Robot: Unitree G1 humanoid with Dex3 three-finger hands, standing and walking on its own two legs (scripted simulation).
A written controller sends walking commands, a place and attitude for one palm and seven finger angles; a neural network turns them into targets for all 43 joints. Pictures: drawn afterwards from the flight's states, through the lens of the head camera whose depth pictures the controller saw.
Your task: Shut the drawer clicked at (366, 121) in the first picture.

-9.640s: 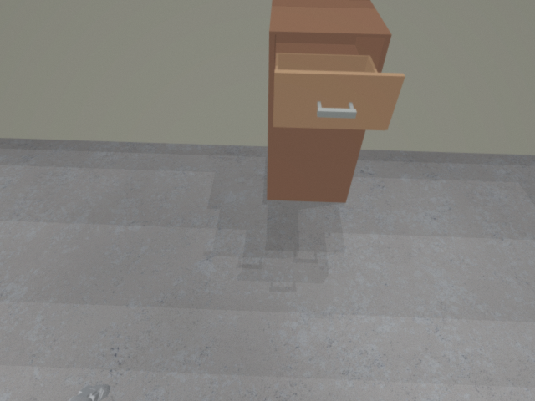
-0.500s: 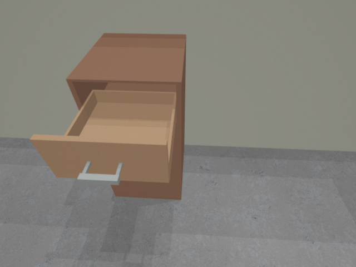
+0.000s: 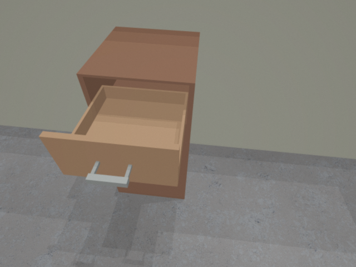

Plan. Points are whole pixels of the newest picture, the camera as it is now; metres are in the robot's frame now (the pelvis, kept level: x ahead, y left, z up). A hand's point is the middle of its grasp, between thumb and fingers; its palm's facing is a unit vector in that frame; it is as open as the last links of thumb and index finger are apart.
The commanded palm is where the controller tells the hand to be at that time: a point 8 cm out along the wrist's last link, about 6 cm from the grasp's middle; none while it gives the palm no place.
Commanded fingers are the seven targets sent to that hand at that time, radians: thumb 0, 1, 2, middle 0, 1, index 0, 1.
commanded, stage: shuffle to correct the standing spot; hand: left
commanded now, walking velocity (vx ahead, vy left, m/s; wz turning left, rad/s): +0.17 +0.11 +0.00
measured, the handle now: (110, 173) +0.35 +0.22 -0.03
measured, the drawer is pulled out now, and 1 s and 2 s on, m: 0.29 0.29 0.29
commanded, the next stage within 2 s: come to a stop and stand still in 0.04 s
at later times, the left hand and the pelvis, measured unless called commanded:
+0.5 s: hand out of the picture +0.10 +0.24 -0.18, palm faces +0.01 -0.97 -0.24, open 7.3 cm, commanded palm none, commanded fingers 0.00 0.90 0.90 -0.20 -0.30 -0.20 -0.30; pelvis +0.05 +0.06 -0.01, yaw -2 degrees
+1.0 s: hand out of the picture +0.04 +0.20 -0.17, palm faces +0.01 -0.99 -0.17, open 7.3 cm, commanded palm none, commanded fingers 0.00 0.90 0.90 -0.20 -0.30 -0.20 -0.30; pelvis +0.05 +0.04 +0.00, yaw -1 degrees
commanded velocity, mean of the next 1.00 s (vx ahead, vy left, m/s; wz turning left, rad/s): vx -0.03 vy -0.04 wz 0.00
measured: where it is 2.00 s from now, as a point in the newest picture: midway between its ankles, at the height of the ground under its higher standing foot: outside the picture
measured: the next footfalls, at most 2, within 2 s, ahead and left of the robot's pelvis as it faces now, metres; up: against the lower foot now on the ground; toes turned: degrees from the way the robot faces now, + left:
left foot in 0.12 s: +0.10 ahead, +0.14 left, +0.00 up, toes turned +4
right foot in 0.48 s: +0.12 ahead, -0.06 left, +0.00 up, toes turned -2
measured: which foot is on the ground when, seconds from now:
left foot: up 0.00-0.10, down 0.12-1.00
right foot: down 0.00-0.14, up 0.16-0.46, down 0.48-1.00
